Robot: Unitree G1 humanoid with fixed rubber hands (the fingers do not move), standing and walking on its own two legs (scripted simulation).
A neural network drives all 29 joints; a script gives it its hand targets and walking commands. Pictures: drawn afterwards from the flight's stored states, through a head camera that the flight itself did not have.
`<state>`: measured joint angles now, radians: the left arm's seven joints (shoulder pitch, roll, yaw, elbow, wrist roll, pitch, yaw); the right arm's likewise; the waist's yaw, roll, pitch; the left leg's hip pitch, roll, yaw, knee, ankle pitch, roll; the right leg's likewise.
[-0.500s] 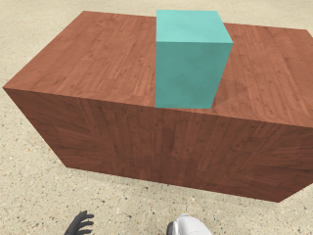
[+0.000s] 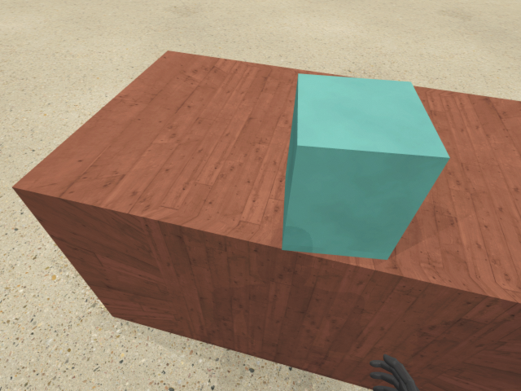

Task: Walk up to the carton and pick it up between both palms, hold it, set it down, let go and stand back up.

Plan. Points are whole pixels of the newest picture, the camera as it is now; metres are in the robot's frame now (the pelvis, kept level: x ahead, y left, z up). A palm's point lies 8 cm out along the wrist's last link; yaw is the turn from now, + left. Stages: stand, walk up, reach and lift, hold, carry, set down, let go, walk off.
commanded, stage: walk up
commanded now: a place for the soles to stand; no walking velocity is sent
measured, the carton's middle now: (343, 169) +0.48 -0.13 +0.09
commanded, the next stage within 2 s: none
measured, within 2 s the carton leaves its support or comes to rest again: neither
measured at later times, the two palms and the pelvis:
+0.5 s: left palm out of the picture +0.13 +0.21 -0.09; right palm out of the picture +0.08 -0.25 -0.10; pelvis +0.02 -0.02 +0.02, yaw +0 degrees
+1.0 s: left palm out of the picture +0.04 +0.21 -0.11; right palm out of the picture +0.03 -0.26 -0.10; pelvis +0.00 -0.02 +0.03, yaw +0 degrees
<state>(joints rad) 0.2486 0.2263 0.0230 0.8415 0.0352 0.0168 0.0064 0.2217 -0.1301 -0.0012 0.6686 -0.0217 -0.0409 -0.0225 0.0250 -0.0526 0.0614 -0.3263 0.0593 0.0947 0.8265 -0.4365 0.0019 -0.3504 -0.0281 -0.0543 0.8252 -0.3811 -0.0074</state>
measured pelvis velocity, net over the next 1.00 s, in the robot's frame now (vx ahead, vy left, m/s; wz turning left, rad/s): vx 0.00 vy -0.02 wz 0.00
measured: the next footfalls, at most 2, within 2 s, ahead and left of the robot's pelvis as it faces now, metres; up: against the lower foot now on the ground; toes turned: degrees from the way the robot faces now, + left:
right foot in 1.48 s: +0.08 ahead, -0.26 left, +0.00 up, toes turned -8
left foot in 1.72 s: +0.04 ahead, -0.04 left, +0.00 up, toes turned +0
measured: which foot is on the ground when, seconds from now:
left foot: down 0.00-1.00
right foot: down 0.00-1.00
